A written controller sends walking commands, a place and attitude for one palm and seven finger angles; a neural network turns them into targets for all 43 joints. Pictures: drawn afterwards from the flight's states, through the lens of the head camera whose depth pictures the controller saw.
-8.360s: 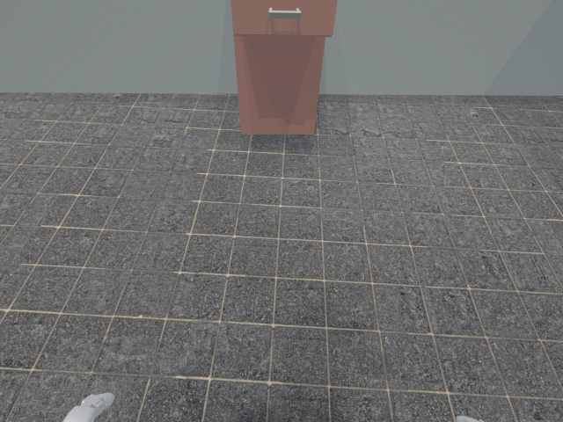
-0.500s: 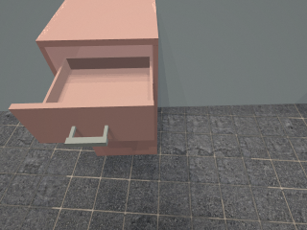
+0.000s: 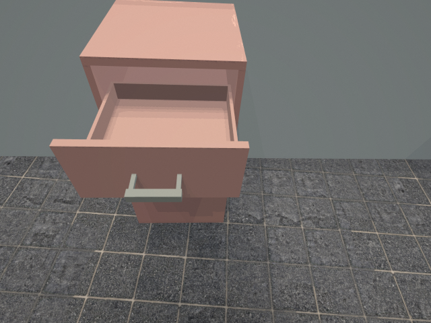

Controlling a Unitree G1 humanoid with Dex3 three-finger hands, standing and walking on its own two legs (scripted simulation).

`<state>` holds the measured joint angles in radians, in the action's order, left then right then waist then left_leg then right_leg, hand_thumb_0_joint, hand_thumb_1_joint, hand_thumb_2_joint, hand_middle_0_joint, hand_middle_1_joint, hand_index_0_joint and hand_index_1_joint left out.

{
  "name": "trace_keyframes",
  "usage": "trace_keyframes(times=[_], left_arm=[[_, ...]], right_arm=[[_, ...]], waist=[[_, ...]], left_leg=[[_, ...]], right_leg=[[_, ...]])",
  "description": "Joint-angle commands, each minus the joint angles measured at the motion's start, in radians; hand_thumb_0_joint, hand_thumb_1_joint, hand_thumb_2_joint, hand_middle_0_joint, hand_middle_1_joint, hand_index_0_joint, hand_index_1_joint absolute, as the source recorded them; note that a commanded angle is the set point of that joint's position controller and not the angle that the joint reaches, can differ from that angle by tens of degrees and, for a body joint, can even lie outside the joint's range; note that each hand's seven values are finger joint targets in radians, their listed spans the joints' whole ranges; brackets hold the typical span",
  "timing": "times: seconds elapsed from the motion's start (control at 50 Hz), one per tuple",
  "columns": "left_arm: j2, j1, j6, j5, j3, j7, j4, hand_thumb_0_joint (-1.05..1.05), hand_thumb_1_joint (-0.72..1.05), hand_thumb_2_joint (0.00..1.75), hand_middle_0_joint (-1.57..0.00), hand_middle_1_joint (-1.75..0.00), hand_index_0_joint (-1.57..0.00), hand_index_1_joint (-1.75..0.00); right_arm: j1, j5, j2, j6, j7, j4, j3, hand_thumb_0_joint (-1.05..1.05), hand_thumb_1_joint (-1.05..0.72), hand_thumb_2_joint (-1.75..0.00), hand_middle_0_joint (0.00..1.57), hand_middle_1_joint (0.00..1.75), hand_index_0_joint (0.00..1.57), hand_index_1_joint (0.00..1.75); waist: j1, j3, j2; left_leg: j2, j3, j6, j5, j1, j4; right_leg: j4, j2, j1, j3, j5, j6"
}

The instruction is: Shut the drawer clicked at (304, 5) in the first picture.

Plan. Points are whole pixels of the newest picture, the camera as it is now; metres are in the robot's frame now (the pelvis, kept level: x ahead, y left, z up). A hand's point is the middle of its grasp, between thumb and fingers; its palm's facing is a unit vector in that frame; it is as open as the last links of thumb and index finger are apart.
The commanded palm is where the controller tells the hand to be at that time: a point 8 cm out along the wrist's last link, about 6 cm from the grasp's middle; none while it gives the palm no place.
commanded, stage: shuffle to correct the standing spot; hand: left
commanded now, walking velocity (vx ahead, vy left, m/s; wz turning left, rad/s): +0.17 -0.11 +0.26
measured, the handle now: (155, 187) +0.38 +0.16 +0.01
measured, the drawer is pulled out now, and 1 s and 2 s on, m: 0.30 0.30 0.30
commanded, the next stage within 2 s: come to a stop and stand still in 0.46 s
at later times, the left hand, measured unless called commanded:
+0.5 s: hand out of the picture +0.01 +0.12 -0.19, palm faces +0.11 -0.98 -0.13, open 7.4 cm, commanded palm none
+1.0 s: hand out of the picture +0.14 +0.13 -0.19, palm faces +0.11 -0.97 -0.21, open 7.3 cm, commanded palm none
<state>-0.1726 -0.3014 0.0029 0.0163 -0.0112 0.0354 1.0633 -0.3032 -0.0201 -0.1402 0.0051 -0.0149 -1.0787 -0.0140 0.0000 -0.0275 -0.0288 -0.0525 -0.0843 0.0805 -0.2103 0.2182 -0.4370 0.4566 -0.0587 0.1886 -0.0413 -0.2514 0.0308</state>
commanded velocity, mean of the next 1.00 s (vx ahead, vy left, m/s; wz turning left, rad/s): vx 0.04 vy -0.03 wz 0.07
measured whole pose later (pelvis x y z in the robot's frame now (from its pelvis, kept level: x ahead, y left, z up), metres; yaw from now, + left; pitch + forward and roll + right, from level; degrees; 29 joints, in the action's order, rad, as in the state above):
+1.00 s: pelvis +0.11 -0.06 -0.01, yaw +6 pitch -1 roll +1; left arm -0.18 -0.21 0.00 0.01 0.02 0.03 1.02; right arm -0.27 -0.01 -0.14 -0.01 -0.03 -1.08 0.02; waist 0.01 -0.08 -0.02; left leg 0.01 -0.06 0.00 -0.41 0.15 -0.57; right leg 0.61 -0.09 0.35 -0.05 -0.24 0.03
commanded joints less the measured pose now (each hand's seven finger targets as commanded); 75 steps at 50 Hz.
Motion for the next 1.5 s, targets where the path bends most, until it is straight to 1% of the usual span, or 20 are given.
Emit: trace_keyframes(times=[0.0, 0.1, 0.24, 0.36, 0.42, 0.5, 0.54, 0.56, 0.58, 0.6, 0.74, 0.82, 0.96, 1.08, 1.1, 1.14, 1.18, 1.24, 1.3, 1.48], left_arm=[[-0.048, -0.089, 0.008, 0.003, 0.011, -0.001, -0.013, 0.00, 0.90, 0.90, -0.20, -0.30, -0.20, -0.30], [-0.032, -0.095, 0.004, 0.015, 0.012, -0.010, -0.010, 0.00, 0.90, 0.90, -0.20, -0.30, -0.20, -0.30], [-0.032, -0.129, 0.023, 0.008, 0.018, -0.010, 0.003, 0.00, 0.90, 0.90, -0.20, -0.30, -0.20, -0.30], [-0.045, -0.204, 0.027, 0.007, 0.028, -0.006, 0.033, 0.00, 0.90, 0.90, -0.20, -0.30, -0.20, -0.30], [-0.080, -0.255, 0.024, 0.009, 0.043, -0.001, 0.049, 0.00, 0.90, 0.90, -0.20, -0.30, -0.20, -0.30], [-0.078, -0.245, 0.018, 0.018, 0.046, 0.001, 0.047, 0.00, 0.90, 0.90, -0.20, -0.30, -0.20, -0.30], [-0.052, -0.166, 0.013, 0.008, 0.040, -0.008, 0.020, 0.00, 0.90, 0.90, -0.20, -0.30, -0.20, -0.30], [-0.013, -0.139, 0.020, 0.003, 0.028, -0.008, -0.009, 0.00, 0.90, 0.90, -0.20, -0.30, -0.20, -0.30], [-0.026, -0.048, 0.021, 0.006, 0.027, 0.000, -0.047, 0.00, 0.90, 0.90, -0.20, -0.30, -0.20, -0.30], [-0.060, -0.009, 0.016, 0.006, 0.045, 0.006, -0.058, 0.00, 0.90, 0.90, -0.20, -0.30, -0.20, -0.30], [0.026, -0.135, 0.002, -0.005, 0.032, -0.016, -0.016, 0.00, 0.90, 0.90, -0.20, -0.30, -0.20, -0.30], [-0.137, -0.089, 0.018, -0.005, 0.051, -0.006, -0.037, 0.00, 0.90, 0.90, -0.20, -0.30, -0.20, -0.30], [-0.154, -0.007, 0.000, -0.002, 0.074, 0.008, -0.085, 0.00, 0.90, 0.90, -0.20, -0.30, -0.20, -0.30], [-0.080, 0.084, -0.029, 0.002, 0.065, 0.006, -0.138, 0.00, 0.90, 0.90, -0.20, -0.30, -0.20, -0.30], [-0.118, -0.054, -0.009, -0.009, 0.053, 0.041, -0.057, 0.00, 0.90, 0.90, -0.20, -0.30, -0.20, -0.30], [-0.174, 0.007, 0.002, -0.001, 0.062, 0.022, -0.104, 0.00, 0.90, 0.90, -0.20, -0.30, -0.20, -0.30], [-0.137, 0.084, -0.019, -0.001, 0.046, 0.013, -0.127, 0.00, 0.90, 0.90, -0.20, -0.30, -0.20, -0.30], [-0.103, 0.065, -0.039, 0.009, 0.038, 0.001, -0.131, 0.00, 0.90, 0.90, -0.20, -0.30, -0.20, -0.30], [-0.094, -0.013, -0.025, 0.010, 0.033, -0.001, -0.110, 0.00, 0.90, 0.90, -0.20, -0.30, -0.20, -0.30], [-0.136, -0.004, 0.007, 0.002, 0.042, -0.001, -0.119, 0.00, 0.90, 0.90, -0.20, -0.30, -0.20, -0.30]], right_arm=[[-0.035, 0.005, -0.135, 0.021, -0.009, 0.027, 0.029, 0.00, -0.90, -0.90, 0.20, 0.30, 0.20, 0.30], [-0.040, 0.000, -0.152, 0.007, -0.010, 0.018, 0.041, 0.00, -0.90, -0.90, 0.20, 0.30, 0.20, 0.30], [-0.057, 0.002, -0.122, 0.027, -0.016, 0.007, 0.037, 0.00, -0.90, -0.90, 0.20, 0.30, 0.20, 0.30], [-0.049, 0.005, -0.099, 0.037, -0.022, 0.004, 0.035, 0.00, -0.90, -0.90, 0.20, 0.30, 0.20, 0.30], [-0.013, 0.002, -0.060, 0.036, -0.021, 0.023, 0.031, 0.00, -0.90, -0.90, 0.20, 0.30, 0.20, 0.30], [0.040, -0.001, -0.035, 0.032, -0.017, 0.040, 0.032, 0.00, -0.90, -0.90, 0.20, 0.30, 0.20, 0.30], [-0.121, -0.006, -0.090, 0.040, -0.023, -0.025, 0.047, 0.00, -0.90, -0.90, 0.20, 0.30, 0.20, 0.30], [-0.244, -0.015, -0.170, 0.041, -0.037, -0.065, 0.062, 0.00, -0.90, -0.90, 0.20, 0.30, 0.20, 0.30], [-0.297, -0.015, -0.182, 0.034, -0.049, -0.085, 0.052, 0.00, -0.90, -0.90, 0.20, 0.30, 0.20, 0.30], [-0.265, -0.015, -0.155, 0.030, -0.051, -0.082, 0.037, 0.00, -0.90, -0.90, 0.20, 0.30, 0.20, 0.30], [0.026, 0.006, -0.150, 0.029, -0.035, 0.023, 0.036, 0.00, -0.90, -0.90, 0.20, 0.30, 0.20, 0.30], [-0.082, 0.019, -0.068, -0.001, -0.021, 0.014, 0.042, 0.00, -0.90, -0.90, 0.20, 0.30, 0.20, 0.30], [-0.099, 0.017, -0.079, -0.009, -0.019, 0.020, 0.058, 0.00, -0.90, -0.90, 0.20, 0.30, 0.20, 0.30], [0.000, 0.002, -0.115, -0.008, -0.014, 0.070, 0.063, 0.00, -0.90, -0.90, 0.20, 0.30, 0.20, 0.30], [0.097, 0.027, -0.181, 0.017, -0.007, 0.149, 0.071, 0.00, -0.90, -0.90, 0.20, 0.30, 0.20, 0.30], [-0.017, 0.016, -0.119, 0.016, -0.010, 0.169, 0.069, 0.00, -0.90, -0.90, 0.20, 0.30, 0.20, 0.30], [0.001, 0.007, -0.138, 0.001, -0.007, 0.175, 0.062, 0.00, -0.90, -0.90, 0.20, 0.30, 0.20, 0.30], [0.062, -0.004, -0.176, -0.002, 0.001, 0.215, 0.065, 0.00, -0.90, -0.90, 0.20, 0.30, 0.20, 0.30], [0.055, -0.001, -0.179, -0.005, 0.006, 0.217, 0.061, 0.00, -0.90, -0.90, 0.20, 0.30, 0.20, 0.30], [-0.071, 0.001, -0.149, -0.003, 0.006, 0.156, 0.055, 0.00, -0.90, -0.90, 0.20, 0.30, 0.20, 0.30]], waist=[[-0.005, -0.035, 0.047], [0.001, -0.094, 0.078], [-0.002, -0.044, 0.081], [-0.015, -0.015, -0.027], [-0.028, -0.017, -0.165], [-0.015, -0.095, -0.124], [0.071, -0.025, 0.047], [0.100, 0.026, 0.246], [0.120, -0.027, 0.321], [0.102, -0.061, 0.257], [-0.044, -0.024, 0.119], [0.000, -0.004, -0.097], [-0.002, 0.092, -0.126], [-0.012, -0.004, 0.132], [-0.041, 0.098, 0.215], [0.018, 0.168, 0.127], [0.012, 0.033, 0.111], [-0.013, -0.175, 0.180], [-0.033, -0.183, 0.015], [0.028, -0.059, -0.052]], left_leg=[[0.180, 0.234, -0.016, -0.222, 0.048, 0.206], [0.217, 0.320, 0.033, -0.395, 0.068, 0.246], [0.188, 0.286, 0.047, -0.074, 0.037, 0.117], [0.123, 0.135, 0.020, 0.127, 0.089, -0.072], [0.052, 0.015, -0.012, -0.027, 0.219, -0.227], [0.059, -0.035, -0.023, -0.228, 0.217, -0.207], [0.149, 0.094, 0.025, 0.188, -0.127, -0.034], [0.356, 0.347, 0.128, 0.576, -0.312, 0.003], [0.450, 0.427, 0.193, 0.973, -0.353, 0.033], [0.449, 0.368, 0.203, 1.027, -0.292, 0.008], [0.227, 0.068, 0.026, 0.505, 0.005, -0.013], [0.058, 0.021, -0.077, -0.230, 0.069, -0.105], [0.085, 0.025, -0.084, 0.063, 0.006, -0.092], [0.198, 0.118, -0.026, 0.216, 0.057, 0.070], [0.229, 0.068, -0.055, 0.375, 0.034, -0.095], [0.109, 0.055, -0.109, 0.179, 0.005, -0.073], [0.169, 0.126, -0.065, -0.076, 0.079, 0.041], [0.214, 0.184, -0.025, -0.367, 0.287, 0.209], [0.172, 0.153, -0.025, -0.359, 0.269, 0.169], [0.105, 0.091, -0.033, -0.203, 0.005, 0.061]], right_leg=[[-0.026, -0.020, 0.015, 0.019, -0.057, -0.054], [0.048, 0.012, 0.103, -0.028, -0.148, -0.057], [0.031, -0.010, 0.048, -0.019, -0.037, -0.068], [0.024, -0.058, -0.070, 0.019, 0.151, -0.091], [-0.023, -0.142, -0.178, 0.119, 0.329, -0.146], [-0.002, -0.175, -0.121, 0.125, 0.484, -0.199], [0.273, -0.048, 0.095, -0.018, 0.447, -0.113], [0.493, 0.042, 0.304, -0.094, 0.056, -0.056], [0.656, 0.054, 0.445, -0.036, -0.350, -0.051], [0.704, 0.015, 0.447, 0.037, -0.357, -0.064], [0.114, 0.024, -0.010, -0.068, 0.141, -0.016], [-0.026, -0.226, -0.034, 0.201, 0.576, -0.139], [0.093, -0.186, -0.067, 0.139, 0.724, -0.130], [0.158, -0.019, 0.039, 0.012, 0.165, -0.040], [0.170, -0.082, -0.032, 0.047, 0.281, -0.066], [0.189, -0.132, -0.046, 0.127, 0.480, -0.111], [0.103, -0.050, 0.064, 0.056, -0.011, -0.077], [0.176, 0.022, 0.092, -0.009, -0.065, -0.044], [0.103, 0.021, 0.070, 0.052, -0.024, -0.051], [-0.083, -0.029, 0.191, 0.210, -0.204, -0.073]])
